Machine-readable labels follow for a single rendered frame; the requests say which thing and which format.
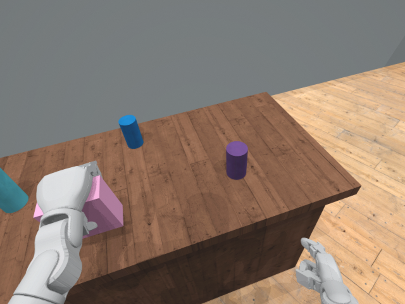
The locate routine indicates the sponge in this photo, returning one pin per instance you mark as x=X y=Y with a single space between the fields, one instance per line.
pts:
x=101 y=207

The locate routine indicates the left robot hand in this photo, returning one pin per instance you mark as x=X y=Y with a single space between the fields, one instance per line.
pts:
x=68 y=188

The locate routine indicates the left robot forearm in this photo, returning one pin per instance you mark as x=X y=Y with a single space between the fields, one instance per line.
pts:
x=56 y=265

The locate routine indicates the right robot forearm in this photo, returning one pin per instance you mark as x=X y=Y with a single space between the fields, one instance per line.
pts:
x=335 y=292

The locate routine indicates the table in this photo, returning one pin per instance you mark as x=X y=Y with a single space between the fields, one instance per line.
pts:
x=190 y=233

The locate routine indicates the right robot hand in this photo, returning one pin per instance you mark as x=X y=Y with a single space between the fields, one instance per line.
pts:
x=311 y=275

